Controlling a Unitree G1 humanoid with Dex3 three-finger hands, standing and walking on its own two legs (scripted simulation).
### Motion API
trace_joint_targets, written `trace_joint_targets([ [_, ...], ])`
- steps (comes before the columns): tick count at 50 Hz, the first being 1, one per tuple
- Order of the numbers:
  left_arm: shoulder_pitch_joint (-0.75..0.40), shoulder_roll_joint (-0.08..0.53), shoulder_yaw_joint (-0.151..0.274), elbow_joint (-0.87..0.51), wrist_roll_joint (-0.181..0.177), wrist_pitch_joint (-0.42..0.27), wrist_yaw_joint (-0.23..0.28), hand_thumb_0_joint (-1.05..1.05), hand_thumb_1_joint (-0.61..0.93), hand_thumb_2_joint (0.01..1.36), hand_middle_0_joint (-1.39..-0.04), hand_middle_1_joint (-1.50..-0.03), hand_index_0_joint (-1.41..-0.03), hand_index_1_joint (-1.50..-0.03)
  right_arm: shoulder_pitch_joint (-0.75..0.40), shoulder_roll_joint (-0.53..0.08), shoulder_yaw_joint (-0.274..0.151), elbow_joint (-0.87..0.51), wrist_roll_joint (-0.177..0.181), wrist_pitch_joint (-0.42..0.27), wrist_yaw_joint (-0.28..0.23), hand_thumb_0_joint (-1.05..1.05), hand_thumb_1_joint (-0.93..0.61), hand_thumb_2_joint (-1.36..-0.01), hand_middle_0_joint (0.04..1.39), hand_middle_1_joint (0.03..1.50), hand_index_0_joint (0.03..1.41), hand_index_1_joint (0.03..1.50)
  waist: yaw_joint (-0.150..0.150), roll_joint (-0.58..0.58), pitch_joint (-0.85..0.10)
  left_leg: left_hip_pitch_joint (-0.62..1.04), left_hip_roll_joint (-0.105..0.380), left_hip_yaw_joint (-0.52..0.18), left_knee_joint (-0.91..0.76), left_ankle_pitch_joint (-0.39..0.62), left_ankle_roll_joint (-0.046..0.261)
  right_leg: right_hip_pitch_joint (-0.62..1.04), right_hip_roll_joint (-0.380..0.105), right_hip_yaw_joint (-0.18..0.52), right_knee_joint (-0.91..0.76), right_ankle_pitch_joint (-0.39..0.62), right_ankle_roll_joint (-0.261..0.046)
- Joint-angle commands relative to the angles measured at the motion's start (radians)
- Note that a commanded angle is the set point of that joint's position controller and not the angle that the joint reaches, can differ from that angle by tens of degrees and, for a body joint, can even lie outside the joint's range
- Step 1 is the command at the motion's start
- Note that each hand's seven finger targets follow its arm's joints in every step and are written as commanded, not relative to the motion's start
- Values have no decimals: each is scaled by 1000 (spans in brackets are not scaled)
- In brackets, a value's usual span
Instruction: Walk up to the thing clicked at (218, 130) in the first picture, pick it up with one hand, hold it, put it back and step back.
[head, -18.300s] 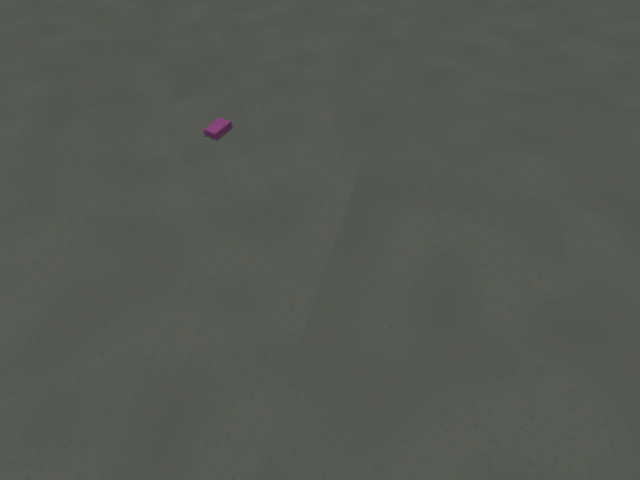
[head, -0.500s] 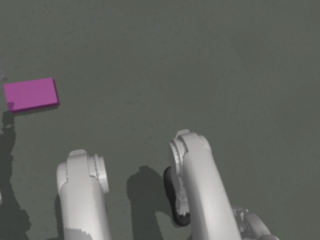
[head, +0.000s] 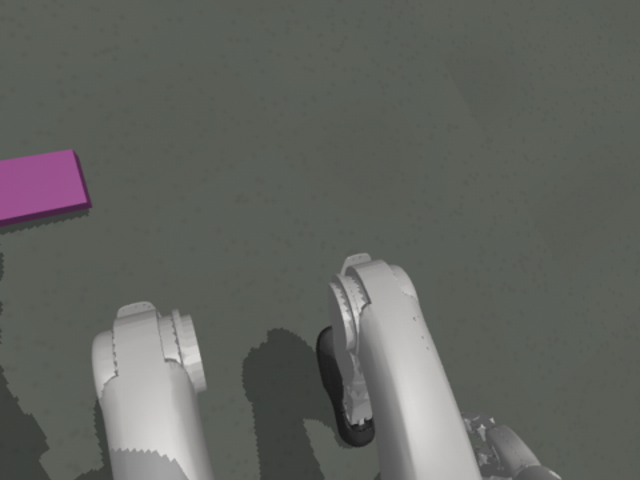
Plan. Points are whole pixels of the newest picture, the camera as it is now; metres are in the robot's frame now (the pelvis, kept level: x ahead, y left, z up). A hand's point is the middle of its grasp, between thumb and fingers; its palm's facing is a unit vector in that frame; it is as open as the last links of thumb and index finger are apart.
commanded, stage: rise first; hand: left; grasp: from above
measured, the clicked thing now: (32, 188) +0.51 +0.31 -0.31
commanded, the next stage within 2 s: approach in 1.36 s
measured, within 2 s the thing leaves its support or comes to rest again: neither
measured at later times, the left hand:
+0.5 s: hand out of the picture +0.45 +0.35 -0.19, palm faces -0.45 -0.09 -0.89, open 14.0 cm
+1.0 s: hand out of the picture +0.46 +0.35 -0.19, palm faces -0.45 -0.09 -0.89, open 13.8 cm
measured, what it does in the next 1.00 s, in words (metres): stands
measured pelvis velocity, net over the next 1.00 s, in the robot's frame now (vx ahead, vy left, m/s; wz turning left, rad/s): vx -0.01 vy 0.01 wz -0.04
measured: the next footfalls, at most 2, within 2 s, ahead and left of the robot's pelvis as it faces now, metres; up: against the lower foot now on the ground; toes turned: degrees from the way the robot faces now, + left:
none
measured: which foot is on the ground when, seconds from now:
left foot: down 0.00-1.00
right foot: down 0.00-1.00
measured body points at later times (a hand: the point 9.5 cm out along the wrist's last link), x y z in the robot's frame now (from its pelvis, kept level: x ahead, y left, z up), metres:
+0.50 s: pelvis +0.00 +0.01 -0.01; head +0.25 +0.11 +0.35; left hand +0.47 +0.36 -0.14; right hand +0.04 -0.27 -0.09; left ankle +0.06 +0.13 -0.29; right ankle +0.10 -0.14 -0.29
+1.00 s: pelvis -0.01 +0.01 -0.01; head +0.25 +0.11 +0.35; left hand +0.48 +0.35 -0.14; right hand +0.04 -0.26 -0.09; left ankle +0.06 +0.13 -0.29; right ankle +0.10 -0.14 -0.29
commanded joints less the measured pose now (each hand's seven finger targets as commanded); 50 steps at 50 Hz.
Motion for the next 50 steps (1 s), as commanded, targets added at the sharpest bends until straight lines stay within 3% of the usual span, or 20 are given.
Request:
trace_joint_targets([
  [1,-276,293,21,-104,-10,-6,44,0,-547,1013,-99,-1000,-91,-1009,223,-268,-69,-2,-4,5,-13,0,-906,-903,200,300,200,300,-13,360,-685,556,9,134,-248,239,58,312,12,-144,-192,243,-102],
  [5,-319,313,31,-131,-13,-8,51,0,-552,1014,-87,-1013,-83,-1018,221,-279,-67,-2,-7,6,-14,0,-906,-903,200,300,200,300,-16,375,-708,573,10,126,-252,241,55,298,11,-151,-183,243,-101],
  [11,-334,308,10,-95,-8,-2,49,0,-547,1014,-96,-1011,-89,-1018,217,-282,-56,-10,-7,1,-12,0,-906,-902,200,300,200,300,-39,374,-661,550,12,122,-242,217,58,286,12,-154,-186,230,-100],
  [16,-330,339,21,-89,-7,-2,50,0,-553,1016,-94,-1006,-86,-1014,215,-290,-51,-10,-4,-2,-13,0,-905,-902,200,300,200,300,-28,377,-670,553,12,112,-248,210,53,276,13,-159,-177,222,-101],
  [23,-366,331,-1,-76,2,-4,50,0,-554,1019,-93,-1010,-84,-1019,217,-299,-42,-16,-5,-3,-7,0,-905,-902,200,300,200,300,-57,427,-640,591,20,84,-257,239,40,230,10,-170,-148,239,-102],
  [26,-362,348,-2,-59,9,-7,54,0,-542,1012,-115,-990,-101,-1005,213,-299,-34,-19,-6,-3,-8,0,-906,-902,200,300,200,300,-56,410,-646,552,15,99,-241,218,47,260,15,-165,-162,235,-104],
  [28,-335,326,-13,-31,8,-5,50,0,-546,1015,-113,-990,-99,-1004,220,-296,-26,-18,-10,-8,-5,0,-905,-901,200,300,200,300,-59,397,-616,547,14,104,-239,212,50,265,16,-163,-171,229,-102],
  [29,-349,342,-7,-45,10,-7,52,0,-542,1012,-112,-990,-99,-1003,221,-299,-26,-18,-11,-10,-4,0,-905,-901,200,300,200,300,-65,404,-622,542,15,102,-236,216,50,271,18,-165,-169,234,-102],
  [31,-334,370,15,-54,10,-5,58,0,-537,1007,-129,-972,-111,-990,223,-301,-22,-21,-9,-12,-6,0,-906,-902,200,300,200,300,-43,413,-648,564,14,103,-242,233,47,288,16,-165,-167,245,-102],
  [33,-339,346,-3,-56,5,-7,56,0,-536,1006,-124,-972,-108,-988,222,-303,-23,-26,-11,-14,-2,0,-904,-901,200,300,200,300,-58,421,-654,582,18,89,-246,243,43,269,18,-173,-156,250,-103],
  [34,-342,371,11,-72,8,-7,60,0,-536,1004,-122,-982,-108,-997,218,-305,-22,-23,-8,-13,-2,0,-905,-901,200,300,200,300,-47,427,-673,596,20,91,-242,251,45,271,19,-172,-157,254,-103],
  [35,-357,375,12,-76,10,-6,63,0,-540,1010,-117,-982,-103,-997,222,-309,-22,-28,-10,-13,-2,0,-905,-901,200,300,200,300,-61,447,-667,598,20,88,-245,259,43,271,17,-173,-153,261,-102],
  [45,-334,329,-12,-30,5,10,57,0,-503,979,-142,-959,-131,-971,225,-304,-23,-27,-10,-23,2,0,-903,-900,200,300,200,300,-70,417,-605,547,18,88,-248,219,45,243,17,-173,-160,238,-102],
  [50,-365,343,-14,-84,6,9,49,0,-495,974,-151,-955,-140,-967,232,-305,-24,-35,-3,-26,8,0,-903,-899,200,300,200,300,-67,435,-647,583,19,87,-247,238,43,265,16,-169,-161,254,-104],
])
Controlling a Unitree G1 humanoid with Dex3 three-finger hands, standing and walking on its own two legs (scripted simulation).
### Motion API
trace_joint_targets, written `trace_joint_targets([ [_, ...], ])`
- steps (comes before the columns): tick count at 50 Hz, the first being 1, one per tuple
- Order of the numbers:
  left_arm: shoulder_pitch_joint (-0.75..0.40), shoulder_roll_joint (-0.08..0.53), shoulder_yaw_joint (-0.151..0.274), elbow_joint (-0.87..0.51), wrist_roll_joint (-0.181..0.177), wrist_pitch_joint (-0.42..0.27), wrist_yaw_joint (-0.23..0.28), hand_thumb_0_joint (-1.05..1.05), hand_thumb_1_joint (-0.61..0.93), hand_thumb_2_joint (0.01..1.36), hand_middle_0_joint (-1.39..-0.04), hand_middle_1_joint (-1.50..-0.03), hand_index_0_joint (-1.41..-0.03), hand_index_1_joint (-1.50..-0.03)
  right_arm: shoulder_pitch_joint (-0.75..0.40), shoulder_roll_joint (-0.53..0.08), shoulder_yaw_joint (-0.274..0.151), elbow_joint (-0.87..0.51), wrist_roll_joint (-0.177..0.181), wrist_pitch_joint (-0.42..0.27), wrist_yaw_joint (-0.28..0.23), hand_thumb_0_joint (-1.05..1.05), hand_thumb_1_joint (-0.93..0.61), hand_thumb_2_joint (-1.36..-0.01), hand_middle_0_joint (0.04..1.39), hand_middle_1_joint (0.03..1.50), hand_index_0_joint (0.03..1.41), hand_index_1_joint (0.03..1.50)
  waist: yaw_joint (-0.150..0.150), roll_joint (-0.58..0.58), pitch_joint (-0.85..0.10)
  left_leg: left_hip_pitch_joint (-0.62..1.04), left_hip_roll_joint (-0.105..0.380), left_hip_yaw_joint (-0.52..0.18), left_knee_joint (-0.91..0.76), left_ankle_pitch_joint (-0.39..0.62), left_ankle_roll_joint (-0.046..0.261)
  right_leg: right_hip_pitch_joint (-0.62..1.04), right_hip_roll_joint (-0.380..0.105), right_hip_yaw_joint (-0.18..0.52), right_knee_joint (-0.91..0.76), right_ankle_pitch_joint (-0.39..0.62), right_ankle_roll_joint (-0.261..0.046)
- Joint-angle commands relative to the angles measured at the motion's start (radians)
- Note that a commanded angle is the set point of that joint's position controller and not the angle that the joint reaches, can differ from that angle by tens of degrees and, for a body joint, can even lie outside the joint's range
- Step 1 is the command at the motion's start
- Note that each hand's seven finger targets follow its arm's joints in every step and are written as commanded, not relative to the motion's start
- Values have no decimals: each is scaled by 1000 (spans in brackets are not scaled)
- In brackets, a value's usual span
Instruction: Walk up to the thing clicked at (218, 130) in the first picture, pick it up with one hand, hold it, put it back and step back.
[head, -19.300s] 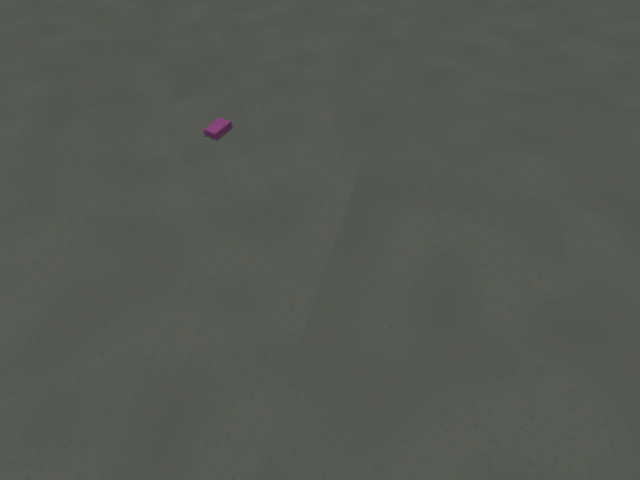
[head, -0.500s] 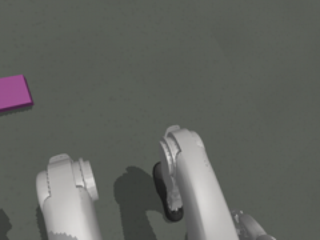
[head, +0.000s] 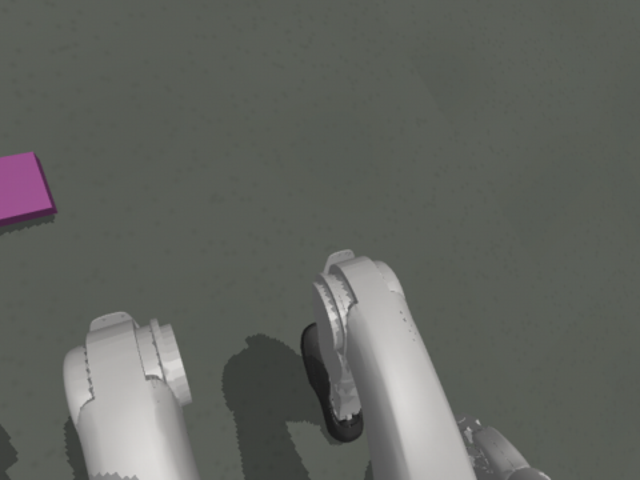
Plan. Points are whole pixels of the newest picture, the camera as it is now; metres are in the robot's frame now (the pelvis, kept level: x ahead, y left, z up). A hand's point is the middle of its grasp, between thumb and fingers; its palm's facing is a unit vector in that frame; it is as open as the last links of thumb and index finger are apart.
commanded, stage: rise first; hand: left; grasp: from above
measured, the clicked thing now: out of the picture +0.50 +0.32 -0.30
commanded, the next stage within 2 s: approach in 0.36 s
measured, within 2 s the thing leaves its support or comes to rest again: neither
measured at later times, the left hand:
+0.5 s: hand out of the picture +0.45 +0.36 -0.18, palm faces -0.44 -0.10 -0.89, open 13.5 cm
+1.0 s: hand out of the picture +0.50 +0.30 -0.18, palm faces -0.42 -0.06 -0.91, open 13.9 cm
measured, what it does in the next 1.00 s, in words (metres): stands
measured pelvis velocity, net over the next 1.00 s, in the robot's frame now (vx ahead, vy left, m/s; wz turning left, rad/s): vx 0.00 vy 0.00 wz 0.00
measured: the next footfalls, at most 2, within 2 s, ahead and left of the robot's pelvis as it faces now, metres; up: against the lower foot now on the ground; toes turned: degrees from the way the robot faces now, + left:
none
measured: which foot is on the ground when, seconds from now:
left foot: down 0.00-1.00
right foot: down 0.00-1.00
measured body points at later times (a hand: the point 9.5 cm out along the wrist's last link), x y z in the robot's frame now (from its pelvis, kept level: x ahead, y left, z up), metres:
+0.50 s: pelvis +0.00 +0.00 +0.00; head +0.25 +0.11 +0.36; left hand +0.47 +0.36 -0.13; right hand +0.05 -0.27 -0.08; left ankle +0.07 +0.12 -0.28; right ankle +0.12 -0.15 -0.28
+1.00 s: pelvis +0.00 +0.00 +0.00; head +0.26 +0.08 +0.36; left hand +0.52 +0.30 -0.13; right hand +0.03 -0.27 -0.07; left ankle +0.07 +0.12 -0.28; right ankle +0.12 -0.15 -0.28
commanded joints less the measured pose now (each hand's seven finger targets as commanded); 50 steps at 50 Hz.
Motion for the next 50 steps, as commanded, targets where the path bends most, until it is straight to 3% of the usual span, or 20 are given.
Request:
trace_joint_targets([
  [1,-295,274,25,-157,-17,-2,38,0,-486,968,-161,-948,-149,-962,206,-298,-91,-4,4,1,-11,0,-903,-900,200,300,200,300,-14,439,-675,593,21,107,-280,205,21,278,15,-148,-170,227,-89],
  [2,-294,292,42,-165,-27,0,39,0,-471,952,-164,-950,-157,-956,209,-298,-90,-6,5,-1,-12,0,-903,-900,200,300,200,300,-7,417,-666,577,19,115,-275,196,24,287,14,-143,-180,220,-88],
  [4,-282,263,29,-150,-31,-4,36,0,-473,954,-172,-935,-160,-947,209,-297,-88,-9,-1,-1,-10,0,-903,-900,200,300,200,300,-17,423,-660,569,19,113,-279,188,23,291,13,-148,-179,214,-85],
  [7,-285,268,27,-137,-26,-4,35,0,-463,945,-168,-942,-163,-948,215,-296,-84,-4,-1,-1,-12,0,-902,-899,200,300,200,300,-23,408,-654,556,18,114,-276,194,25,293,15,-148,-182,220,-85],
  [11,-272,262,23,-142,-34,-3,32,0,-458,945,-180,-932,-171,-943,207,-299,-86,-7,4,-1,-13,0,-902,-900,200,300,200,300,-8,411,-654,567,18,109,-289,176,22,279,13,-150,-183,203,-87],
  [13,-273,243,12,-132,-34,-2,30,0,-456,944,-167,-942,-164,-946,212,-300,-86,-6,3,-4,-10,0,-900,-898,200,300,200,300,-24,413,-632,568,19,101,-291,181,21,263,14,-154,-178,208,-86],
  [15,-285,278,36,-159,-33,-5,34,0,-458,942,-173,-939,-167,-946,212,-307,-88,-12,5,-1,-12,0,-901,-899,200,300,200,300,-7,436,-668,597,20,95,-296,205,16,264,10,-157,-166,219,-86],
  [18,-305,285,31,-204,-26,-11,34,0,-450,938,-183,-933,-176,-941,208,-303,-86,-13,5,1,-11,0,-901,-899,200,300,200,300,-4,466,-707,610,19,109,-290,215,17,296,12,-149,-174,232,-87],
  [20,-276,276,38,-172,-26,-6,39,0,-456,941,-178,-933,-170,-942,216,-300,-87,-12,4,1,-9,0,-900,-899,200,300,200,300,-10,446,-678,598,18,109,-286,217,17,287,10,-151,-169,232,-87],
  [22,-266,242,18,-144,-22,-4,36,0,-467,950,-176,-931,-164,-944,211,-296,-90,-7,7,0,-9,0,-901,-899,200,300,200,300,-15,444,-671,598,20,106,-285,211,17,266,13,-152,-168,228,-89],
  [24,-258,262,33,-163,-27,-3,39,0,-454,943,-144,-937,-147,-934,211,-301,-93,-10,10,1,-11,0,-889,-887,200,300,200,300,2,450,-689,606,18,106,-294,216,16,274,10,-152,-171,230,-87],
  [26,-262,239,21,-153,-29,-2,41,0,-462,941,-121,-962,-132,-950,211,-295,-91,-10,5,1,-9,0,-888,-887,200,300,200,300,-7,432,-670,573,15,112,-293,189,19,276,11,-150,-176,214,-89],
  [28,-289,193,-10,-143,-26,-2,36,0,-474,953,-106,-981,-119,-967,219,-293,-95,-4,4,-2,-8,0,-888,-886,200,300,200,300,-37,409,-628,551,15,114,-285,170,24,254,12,-151,-185,202,-86],
  [32,-436,162,-46,-224,-31,-13,42,0,-486,963,-84,-1016,-105,-995,239,-303,-99,2,5,-12,-11,0,-888,-886,200,300,200,300,-71,449,-669,595,24,93,-291,167,18,232,9,-161,-177,209,-86],
  [35,-457,107,-81,-168,-16,-2,58,0,-491,969,-77,-1022,-98,-1000,253,-304,-95,10,2,-19,-14,0,-886,-886,200,300,200,300,-99,464,-648,613,25,89,-291,174,11,211,6,-168,-166,216,-84],
  [38,-469,141,-71,-93,4,30,83,0,-510,986,-74,-1026,-90,-1010,255,-307,-89,5,0,-26,-19,0,-887,-887,200,300,200,300,-97,470,-635,589,22,106,-285,163,14,213,11,-159,-178,216,-90],
  [42,-423,198,-24,-47,19,98,110,0,-512,985,-83,-1020,-95,-1007,253,-305,-72,-19,-1,-26,-18,0,-888,-888,200,300,200,300,-57,475,-668,575,14,130,-292,209,17,262,8,-150,-184,248,-91],
  [44,-371,175,-31,-16,7,137,104,0,-509,980,-71,-1031,-90,-1011,243,-299,-66,-36,7,-27,-14,0,-886,-887,200,300,200,300,-53,472,-684,577,13,139,-290,240,22,285,16,-145,-182,274,-95],
  [46,-331,203,-3,-28,-11,168,95,0,-507,974,-71,-1043,-94,-1019,243,-305,-67,-53,15,-26,-13,0,-888,-887,200,300,200,300,-34,446,-708,569,11,139,-295,255,28,321,13,-142,-182,284,-94],
  [50,-264,230,3,-76,-75,193,47,0,-524,982,-68,-1030,-86,-1011,213,-304,-59,-71,35,-23,-9,0,-887,-886,200,300,200,300,-21,372,-715,496,12,146,-279,236,46,397,18,-124,-192,277,-83],
])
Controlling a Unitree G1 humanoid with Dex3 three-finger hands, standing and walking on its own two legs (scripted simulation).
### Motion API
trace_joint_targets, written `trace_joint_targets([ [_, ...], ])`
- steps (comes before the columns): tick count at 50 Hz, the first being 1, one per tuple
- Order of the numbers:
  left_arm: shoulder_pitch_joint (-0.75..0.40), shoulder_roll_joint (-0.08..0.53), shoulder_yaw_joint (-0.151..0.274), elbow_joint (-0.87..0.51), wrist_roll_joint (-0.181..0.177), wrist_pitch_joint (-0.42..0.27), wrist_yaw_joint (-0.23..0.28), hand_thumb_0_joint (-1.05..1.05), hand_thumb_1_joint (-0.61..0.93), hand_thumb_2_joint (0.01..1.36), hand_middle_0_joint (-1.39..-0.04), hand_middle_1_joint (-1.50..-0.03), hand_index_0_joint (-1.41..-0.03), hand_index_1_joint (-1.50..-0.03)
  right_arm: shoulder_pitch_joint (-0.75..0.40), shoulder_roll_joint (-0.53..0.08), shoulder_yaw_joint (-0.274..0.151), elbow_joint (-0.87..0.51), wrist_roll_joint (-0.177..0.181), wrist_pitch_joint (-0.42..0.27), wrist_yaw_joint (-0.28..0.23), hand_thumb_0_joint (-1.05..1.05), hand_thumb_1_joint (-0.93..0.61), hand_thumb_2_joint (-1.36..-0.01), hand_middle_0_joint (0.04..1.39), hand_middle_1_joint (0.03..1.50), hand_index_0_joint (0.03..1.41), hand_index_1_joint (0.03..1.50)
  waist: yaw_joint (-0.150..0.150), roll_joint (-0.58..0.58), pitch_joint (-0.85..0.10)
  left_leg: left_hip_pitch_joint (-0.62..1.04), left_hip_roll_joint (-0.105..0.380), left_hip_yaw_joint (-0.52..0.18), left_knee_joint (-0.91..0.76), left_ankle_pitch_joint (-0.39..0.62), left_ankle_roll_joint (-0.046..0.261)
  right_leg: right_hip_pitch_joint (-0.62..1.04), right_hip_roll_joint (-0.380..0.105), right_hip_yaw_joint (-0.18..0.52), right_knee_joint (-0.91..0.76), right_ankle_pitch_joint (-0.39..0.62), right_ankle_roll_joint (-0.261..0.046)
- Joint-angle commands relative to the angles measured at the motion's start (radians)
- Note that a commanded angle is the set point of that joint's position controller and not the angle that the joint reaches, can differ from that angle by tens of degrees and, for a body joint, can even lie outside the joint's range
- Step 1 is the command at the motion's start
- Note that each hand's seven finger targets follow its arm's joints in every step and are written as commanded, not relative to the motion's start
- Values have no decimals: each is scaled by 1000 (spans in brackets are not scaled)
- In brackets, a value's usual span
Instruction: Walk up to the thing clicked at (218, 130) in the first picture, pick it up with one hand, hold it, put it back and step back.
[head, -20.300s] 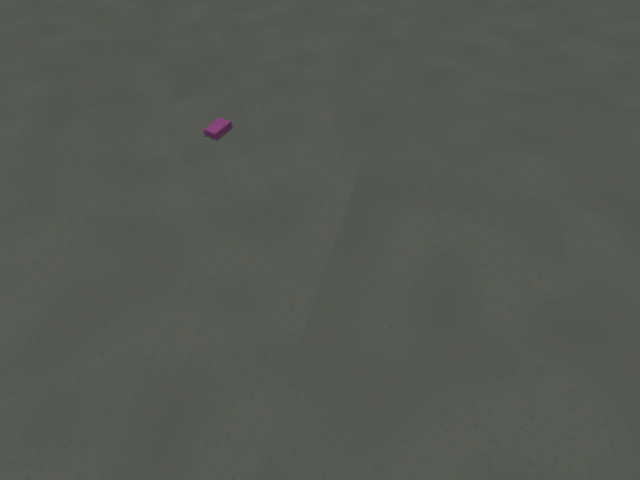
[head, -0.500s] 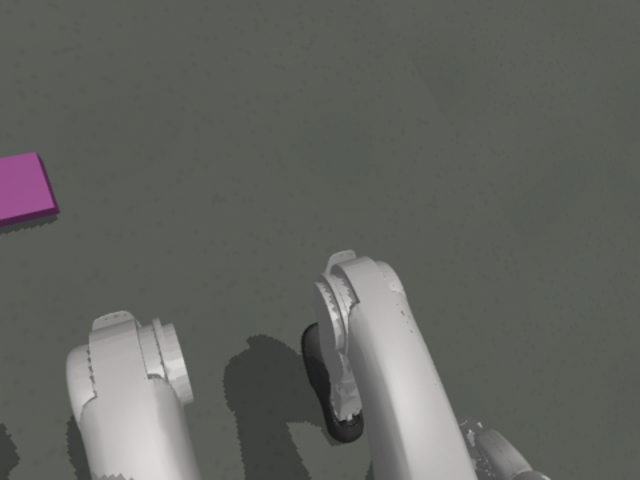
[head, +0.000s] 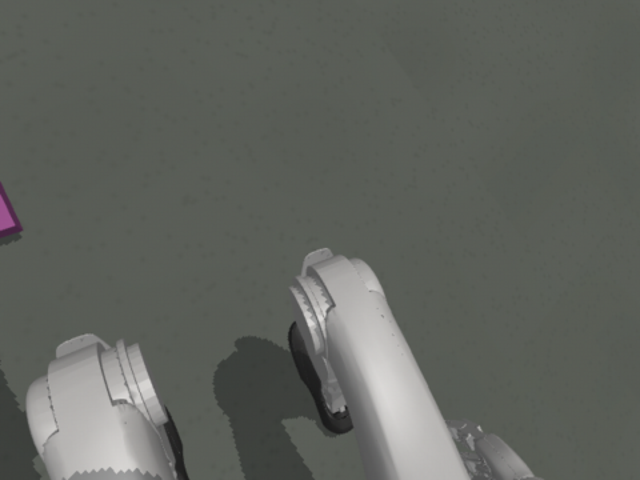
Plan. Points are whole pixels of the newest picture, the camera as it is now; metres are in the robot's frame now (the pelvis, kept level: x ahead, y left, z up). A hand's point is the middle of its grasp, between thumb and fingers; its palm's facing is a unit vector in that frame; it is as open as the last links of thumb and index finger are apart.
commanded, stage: approach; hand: left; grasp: from above
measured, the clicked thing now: out of the picture +0.50 +0.33 -0.30
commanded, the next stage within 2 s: close in in 0.20 s
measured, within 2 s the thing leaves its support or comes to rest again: neither
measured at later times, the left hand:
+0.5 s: hand out of the picture +0.47 +0.33 -0.20, palm faces -0.46 -0.10 -0.88, open 14.0 cm
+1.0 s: hand out of the picture +0.48 +0.31 -0.25, palm faces -0.45 -0.10 -0.89, open 14.2 cm
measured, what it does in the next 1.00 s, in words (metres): stands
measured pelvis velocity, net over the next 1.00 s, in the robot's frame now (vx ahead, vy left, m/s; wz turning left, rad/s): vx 0.00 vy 0.01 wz -0.05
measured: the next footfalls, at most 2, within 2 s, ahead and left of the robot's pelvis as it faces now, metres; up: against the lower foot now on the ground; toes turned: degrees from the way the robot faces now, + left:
none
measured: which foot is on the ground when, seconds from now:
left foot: down 0.00-1.00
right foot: down 0.00-1.00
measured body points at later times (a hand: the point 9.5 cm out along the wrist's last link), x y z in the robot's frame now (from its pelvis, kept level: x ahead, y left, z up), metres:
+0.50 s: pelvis +0.00 +0.00 +0.00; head +0.26 +0.12 +0.34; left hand +0.49 +0.33 -0.15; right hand +0.06 -0.28 -0.07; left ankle +0.07 +0.13 -0.29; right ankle +0.12 -0.14 -0.28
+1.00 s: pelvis +0.00 +0.01 -0.02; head +0.28 +0.11 +0.32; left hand +0.50 +0.32 -0.19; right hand +0.01 -0.25 -0.07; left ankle +0.07 +0.13 -0.29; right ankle +0.12 -0.14 -0.28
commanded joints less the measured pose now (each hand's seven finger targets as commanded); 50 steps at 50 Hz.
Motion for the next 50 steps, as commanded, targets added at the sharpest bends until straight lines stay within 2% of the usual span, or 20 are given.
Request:
trace_joint_targets([
  [1,-179,322,40,-160,-85,34,-9,0,-534,990,-67,-1026,-82,-1010,166,-288,-84,-25,19,0,-13,0,-889,-886,200,300,200,300,59,320,-719,501,0,135,-258,221,51,421,11,-129,-182,247,-94],
  [7,-256,347,42,-276,-107,-45,-77,0,-566,1010,-71,-1013,-72,-1012,200,-302,-86,-14,10,-5,-27,0,-893,-888,200,300,200,300,6,296,-668,466,4,129,-217,169,45,422,11,-133,-212,180,-100],
  [9,-257,335,37,-278,-100,-79,-82,0,-563,1006,-71,-1014,-73,-1012,215,-302,-86,1,-1,-2,-33,0,-894,-889,200,300,200,300,4,316,-677,491,4,129,-215,171,37,430,10,-139,-224,176,-102],
  [11,-266,291,8,-281,-93,-108,-91,0,-560,1003,-72,-1020,-77,-1015,226,-291,-86,14,-8,1,-34,0,-894,-889,200,300,200,300,-3,338,-684,527,8,123,-220,176,31,416,11,-148,-220,181,-101],
  [15,-255,251,-28,-236,-68,-136,-75,0,-536,1024,-82,-1031,-87,-1025,224,-305,-89,18,-14,14,-34,0,-893,-889,200,300,200,300,-10,400,-631,585,11,97,-244,176,15,322,8,-177,-198,170,-109],
  [17,-237,252,-32,-232,-46,-137,-66,0,-544,1034,-77,-1027,-81,-1023,220,-306,-92,14,-13,20,-31,0,-893,-892,200,300,200,300,6,432,-652,643,14,84,-259,215,7,302,6,-186,-175,201,-110],
  [18,-249,247,-35,-225,-46,-135,-60,0,-537,1022,-75,-1015,-82,-1007,218,-314,-95,12,-14,22,-30,0,-890,-891,200,300,200,300,-3,425,-638,640,14,83,-253,232,7,293,4,-189,-173,214,-110],
  [22,-275,278,-16,-212,-25,-140,-20,0,-531,1001,-66,-1005,-77,-993,201,-313,-85,4,-19,28,-21,0,-888,-890,200,300,200,300,0,451,-657,666,17,76,-257,291,4,299,4,-190,-148,262,-109],
  [24,-297,299,-10,-194,-11,-140,3,0,-538,1015,-72,-1002,-75,-997,191,-306,-74,-3,-22,27,-17,0,-889,-891,200,300,200,300,-5,440,-666,641,15,84,-250,274,14,325,8,-185,-154,264,-105],
  [25,-279,306,-3,-168,-6,-135,16,0,-538,1007,-69,-997,-74,-991,183,-306,-76,-4,-22,23,-18,0,-889,-891,200,300,200,300,6,430,-653,623,13,91,-246,261,16,321,8,-180,-154,261,-104],
  [27,-290,292,-7,-124,8,-129,35,0,-536,1039,-75,-995,-73,-997,184,-306,-71,-1,-28,13,-14,0,-887,-891,200,300,200,300,-21,422,-602,591,12,95,-239,237,19,305,8,-180,-155,249,-101],
  [29,-282,301,-1,-89,20,-121,54,0,-525,1010,-65,-986,-60,-990,179,-314,-67,1,-31,5,-12,0,-886,-894,200,300,200,300,-26,413,-584,590,13,89,-252,226,18,293,7,-183,-154,238,-100],
  [32,-270,276,-23,-19,21,-109,68,0,-527,1011,-61,-983,-57,-987,169,-317,-57,-5,-34,-17,-4,0,-885,-893,200,300,200,300,-46,382,-565,582,17,81,-238,206,25,277,16,-185,-153,223,-98],
  [33,-291,293,-19,-18,23,-109,75,0,-522,1016,-66,-977,-60,-983,171,-325,-53,-8,-37,-23,-4,0,-883,-893,200,300,200,300,-58,377,-556,562,18,78,-233,199,27,283,14,-185,-153,220,-95],
  [36,-303,338,-7,-6,19,-104,99,0,-531,1009,-65,-980,-59,-986,170,-328,-33,-10,-43,-39,-2,0,-886,-894,200,300,200,300,-55,378,-572,545,16,82,-229,179,32,323,19,-184,-159,211,-94],
  [37,-298,345,-5,-5,13,-104,106,0,-532,1009,-68,-985,-61,-991,164,-330,-29,-13,-44,-44,-3,0,-888,-895,200,300,200,300,-50,383,-579,550,19,82,-227,176,30,327,22,-186,-157,208,-93],
  [39,-303,356,1,0,15,-103,111,0,-545,1011,-62,-972,-52,-981,174,-341,-23,-9,-49,-60,-1,0,-888,-894,200,300,200,300,-64,396,-560,561,23,72,-220,180,25,303,20,-192,-140,207,-91],
  [45,-288,398,6,18,6,-95,146,0,-562,1015,-67,-972,-50,-988,150,-343,1,-4,-58,-84,-2,0,-892,-897,200,300,200,300,-55,426,-558,547,29,73,-206,151,23,323,32,-196,-131,196,-93],
  [49,-264,439,40,8,5,-87,158,0,-569,1025,-68,-970,-48,-990,151,-357,5,-9,-61,-99,8,0,-894,-897,200,299,200,299,-54,435,-577,572,35,65,-186,221,20,347,36,-204,-114,247,-92],
  [50,-257,410,26,26,2,-85,157,0,-565,1018,-67,-969,-49,-987,153,-362,6,-11,-65,-102,10,0,-893,-897,200,299,200,299,-65,417,-554,552,34,62,-181,229,20,343,35,-208,-115,256,-90],
])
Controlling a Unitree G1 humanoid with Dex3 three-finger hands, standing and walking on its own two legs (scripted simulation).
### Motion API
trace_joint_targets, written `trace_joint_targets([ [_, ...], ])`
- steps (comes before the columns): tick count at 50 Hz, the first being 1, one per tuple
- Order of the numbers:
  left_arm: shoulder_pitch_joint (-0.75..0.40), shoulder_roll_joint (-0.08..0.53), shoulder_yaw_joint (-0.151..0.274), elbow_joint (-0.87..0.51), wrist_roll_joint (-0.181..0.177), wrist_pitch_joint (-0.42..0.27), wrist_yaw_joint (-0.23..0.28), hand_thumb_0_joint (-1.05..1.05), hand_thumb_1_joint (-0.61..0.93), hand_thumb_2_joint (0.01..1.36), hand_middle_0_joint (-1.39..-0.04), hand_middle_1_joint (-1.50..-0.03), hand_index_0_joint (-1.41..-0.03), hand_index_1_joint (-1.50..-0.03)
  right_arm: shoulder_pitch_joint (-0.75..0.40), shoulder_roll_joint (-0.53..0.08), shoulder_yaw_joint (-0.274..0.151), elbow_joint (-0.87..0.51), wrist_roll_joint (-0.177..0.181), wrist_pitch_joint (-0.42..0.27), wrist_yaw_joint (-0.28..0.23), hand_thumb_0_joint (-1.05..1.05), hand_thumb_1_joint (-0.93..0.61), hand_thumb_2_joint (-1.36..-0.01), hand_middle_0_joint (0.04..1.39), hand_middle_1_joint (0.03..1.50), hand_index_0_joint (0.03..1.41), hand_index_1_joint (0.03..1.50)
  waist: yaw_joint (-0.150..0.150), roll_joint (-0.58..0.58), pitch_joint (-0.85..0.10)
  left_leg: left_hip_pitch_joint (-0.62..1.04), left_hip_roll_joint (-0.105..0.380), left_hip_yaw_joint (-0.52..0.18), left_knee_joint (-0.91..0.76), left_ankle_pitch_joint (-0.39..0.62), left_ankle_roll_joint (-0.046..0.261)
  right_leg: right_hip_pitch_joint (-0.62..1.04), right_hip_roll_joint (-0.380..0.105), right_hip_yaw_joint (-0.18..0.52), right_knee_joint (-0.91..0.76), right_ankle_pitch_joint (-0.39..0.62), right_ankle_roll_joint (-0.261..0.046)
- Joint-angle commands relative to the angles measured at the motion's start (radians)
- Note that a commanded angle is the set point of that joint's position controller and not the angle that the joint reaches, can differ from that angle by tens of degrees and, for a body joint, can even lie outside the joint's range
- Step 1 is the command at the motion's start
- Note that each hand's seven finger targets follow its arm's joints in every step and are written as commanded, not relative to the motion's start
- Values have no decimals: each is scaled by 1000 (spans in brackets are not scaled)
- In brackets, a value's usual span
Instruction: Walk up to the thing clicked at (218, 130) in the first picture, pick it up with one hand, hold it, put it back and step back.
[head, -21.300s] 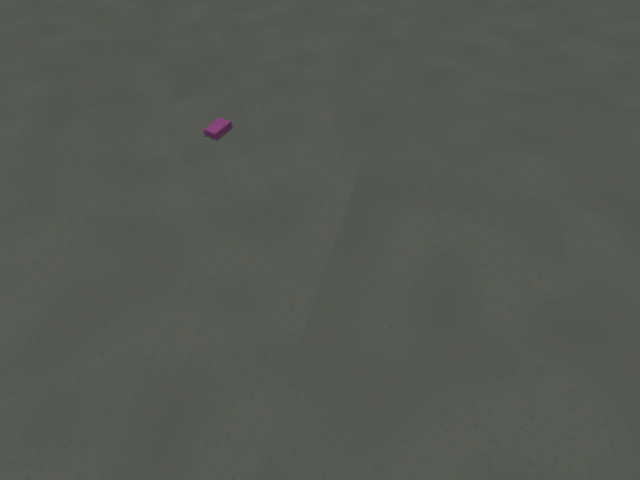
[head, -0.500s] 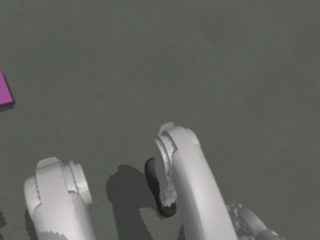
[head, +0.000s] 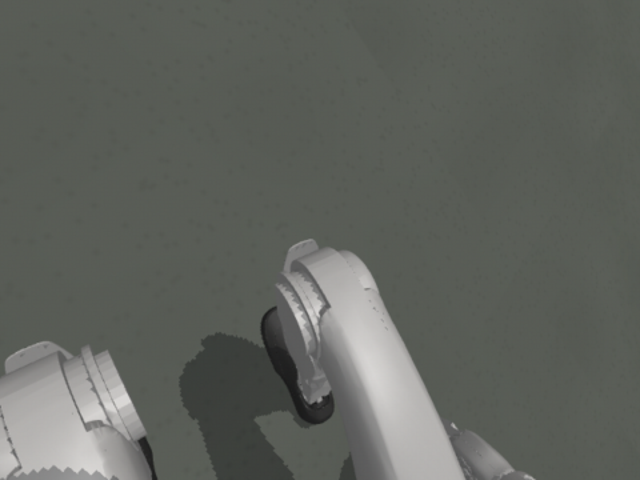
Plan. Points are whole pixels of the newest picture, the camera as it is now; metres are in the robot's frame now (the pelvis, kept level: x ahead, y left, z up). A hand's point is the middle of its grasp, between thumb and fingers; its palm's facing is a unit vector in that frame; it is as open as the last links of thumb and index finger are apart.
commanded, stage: rest palm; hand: left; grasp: from above
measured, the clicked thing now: out of the picture +0.49 +0.35 -0.29
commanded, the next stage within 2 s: close in 1.08 s
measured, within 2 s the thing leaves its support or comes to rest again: neither
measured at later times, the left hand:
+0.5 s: hand out of the picture +0.45 +0.34 -0.24, palm faces -0.46 -0.15 -0.87, open 14.1 cm
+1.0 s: hand out of the picture +0.46 +0.33 -0.26, palm faces -0.44 -0.14 -0.89, open 14.3 cm
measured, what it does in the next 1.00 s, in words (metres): stands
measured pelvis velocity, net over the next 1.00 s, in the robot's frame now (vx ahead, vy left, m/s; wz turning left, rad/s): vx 0.00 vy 0.00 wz -0.03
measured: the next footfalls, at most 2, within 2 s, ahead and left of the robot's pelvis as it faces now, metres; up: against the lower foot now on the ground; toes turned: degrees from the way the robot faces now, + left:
none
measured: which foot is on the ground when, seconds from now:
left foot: down 0.00-1.00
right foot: down 0.00-1.00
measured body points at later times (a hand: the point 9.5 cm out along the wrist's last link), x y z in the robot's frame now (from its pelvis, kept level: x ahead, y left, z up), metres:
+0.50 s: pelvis +0.00 +0.00 +0.00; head +0.28 +0.13 +0.32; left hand +0.48 +0.35 -0.19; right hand +0.05 -0.26 -0.05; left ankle +0.06 +0.12 -0.27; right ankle +0.13 -0.14 -0.27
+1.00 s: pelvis +0.00 +0.00 +0.00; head +0.29 +0.13 +0.32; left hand +0.48 +0.34 -0.21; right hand +0.04 -0.25 -0.04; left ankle +0.06 +0.12 -0.27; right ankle +0.13 -0.14 -0.27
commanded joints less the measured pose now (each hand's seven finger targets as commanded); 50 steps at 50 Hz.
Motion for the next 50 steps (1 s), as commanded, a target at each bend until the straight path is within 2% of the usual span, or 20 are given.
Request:
trace_joint_targets([
  [1,-245,224,-6,-84,-32,13,49,0,-569,1013,-66,-966,-47,-984,178,-337,-96,4,-5,-17,-6,0,-894,-897,200,299,200,299,-32,512,-638,552,28,108,-259,239,13,330,15,-173,-152,245,-84],
  [4,-223,270,27,-79,-39,19,43,0,-574,1020,-67,-965,-46,-987,181,-352,-98,-3,-7,-19,-2,0,-894,-898,200,300,200,300,-27,515,-627,541,29,101,-259,237,11,335,16,-176,-154,235,-88],
  [5,-231,232,6,-104,-46,18,35,0,-579,1033,-72,-959,-45,-986,178,-354,-99,-10,-7,-21,0,0,-894,-898,200,300,200,300,-26,531,-626,557,29,99,-264,265,5,331,11,-179,-152,254,-89],
  [7,-232,258,16,-107,-43,19,26,0,-567,1022,-78,-963,-54,-988,179,-359,-100,-11,-14,-23,6,0,-895,-898,200,300,200,300,-34,548,-607,563,32,96,-264,244,3,321,14,-182,-150,231,-91],
  [8,-222,260,20,-107,-52,17,22,0,-563,1013,-76,-964,-54,-985,171,-359,-99,-17,-10,-22,6,0,-895,-899,200,300,200,300,-24,537,-607,548,30,95,-267,230,6,330,14,-182,-157,221,-91],
  [11,-217,293,41,-163,-53,8,13,0,-563,1030,-78,-967,-53,-992,187,-361,-99,-13,-9,-16,7,0,-894,-899,200,300,200,300,-23,530,-672,583,33,97,-252,296,8,393,17,-177,-159,277,-85],
  [13,-226,257,20,-144,-61,-1,13,0,-568,1048,-83,-983,-54,-1012,178,-370,-98,-18,-13,-14,8,0,-897,-900,200,300,200,300,-45,518,-635,566,33,93,-240,288,8,376,14,-185,-162,273,-88],
  [17,-213,267,19,-131,-56,-27,14,0,-554,1052,-86,-986,-57,-1015,174,-360,-93,-9,-17,-10,8,0,-895,-900,200,300,200,300,-42,525,-621,570,36,87,-247,257,5,364,18,-191,-162,242,-86],
  [20,-231,269,13,-133,-46,-41,25,0,-559,1068,-90,-990,-57,-1024,166,-360,-81,-9,-22,-7,10,0,-897,-901,200,300,200,300,-47,530,-594,567,37,80,-247,252,0,345,15,-201,-154,237,-89],
  [21,-219,278,14,-134,-42,-48,32,0,-557,1071,-89,-994,-55,-1028,156,-355,-80,-9,-20,-5,9,0,-896,-902,200,300,199,300,-37,537,-609,578,40,78,-259,255,0,359,19,-199,-156,238,-88],
  [25,-234,234,-26,-122,-33,-56,46,0,-570,1029,-71,-974,-43,-1001,147,-368,-86,-12,-29,-15,17,0,-896,-901,200,300,200,300,-55,533,-572,571,40,80,-242,241,2,332,17,-202,-148,238,-81],
  [26,-217,264,-7,-89,-31,-53,58,0,-555,1028,-69,-986,-46,-1009,146,-354,-72,-7,-26,-13,15,0,-893,-900,200,300,200,300,-49,513,-594,580,43,70,-263,247,2,360,22,-204,-158,246,-80],
  [30,-218,245,-33,-64,-21,-41,86,0,-561,1026,-66,-989,-44,-1011,147,-366,-75,-4,-29,-28,17,0,-895,-901,200,300,200,300,-53,515,-574,566,42,79,-256,233,4,352,23,-201,-153,247,-79],
  [36,-242,271,-21,-45,-26,-22,111,0,-568,1016,-67,-986,-42,-1011,123,-379,-63,-14,-29,-50,24,0,-896,-902,200,300,200,300,-61,528,-542,556,47,60,-273,200,-1,322,15,-206,-141,219,-77],
  [38,-228,291,-17,-33,-31,-11,119,0,-579,1042,-77,-985,-41,-1021,108,-383,-60,-20,-25,-53,20,0,-898,-903,200,300,199,300,-52,515,-557,541,47,66,-267,198,3,352,20,-199,-154,227,-77],
  [40,-230,277,-18,-31,-33,-3,118,0,-577,1020,-65,-991,-38,-1018,133,-388,-58,-24,-31,-61,25,0,-899,-903,200,300,200,300,-65,504,-550,539,46,66,-268,198,5,354,18,-199,-153,229,-74],
  [42,-226,306,-1,-30,-45,2,119,0,-590,1035,-72,-985,-36,-1022,128,-384,-55,-16,-30,-63,24,0,-899,-904,200,300,199,299,-55,503,-558,532,48,65,-266,189,4,367,21,-198,-160,222,-75],
  [44,-232,309,-4,-41,-51,6,114,0,-596,1043,-76,-981,-35,-1021,129,-394,-56,-25,-28,-68,25,0,-900,-904,200,300,199,300,-62,520,-566,547,50,63,-270,192,3,375,18,-197,-160,228,-75],
  [47,-219,294,-11,-62,-61,13,105,0,-593,1028,-70,-979,-34,-1015,134,-387,-58,-15,-26,-74,27,0,-900,-904,200,300,199,300,-57,532,-584,568,52,67,-258,231,2,385,21,-198,-156,258,-75],
  [50,-224,321,17,-79,-83,11,94,0,-608,1049,-74,-974,-28,-1021,144,-384,-46,1,-24,-74,31,0,-900,-905,200,299,199,299,-56,537,-607,573,55,60,-249,276,-1,400,17,-200,-160,285,-75],
])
